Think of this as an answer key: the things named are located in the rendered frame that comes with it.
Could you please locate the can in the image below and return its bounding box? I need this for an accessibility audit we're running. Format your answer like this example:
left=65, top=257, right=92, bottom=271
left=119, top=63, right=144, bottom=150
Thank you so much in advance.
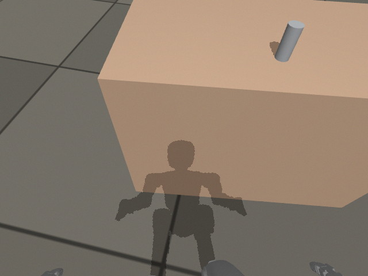
left=274, top=20, right=305, bottom=62

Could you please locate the right robot hand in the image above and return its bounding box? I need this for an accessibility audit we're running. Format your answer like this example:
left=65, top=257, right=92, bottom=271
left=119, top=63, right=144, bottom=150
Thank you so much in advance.
left=309, top=262, right=343, bottom=276

